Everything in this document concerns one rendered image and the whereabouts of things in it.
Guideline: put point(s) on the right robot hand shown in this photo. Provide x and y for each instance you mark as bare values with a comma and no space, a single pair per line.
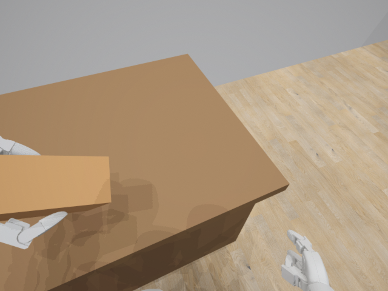
305,270

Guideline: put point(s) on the sponge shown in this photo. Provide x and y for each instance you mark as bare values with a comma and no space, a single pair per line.
40,185

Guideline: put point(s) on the left robot hand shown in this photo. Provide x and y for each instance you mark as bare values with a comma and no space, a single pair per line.
15,232

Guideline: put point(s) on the table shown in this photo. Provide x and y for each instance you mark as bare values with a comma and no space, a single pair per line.
185,174

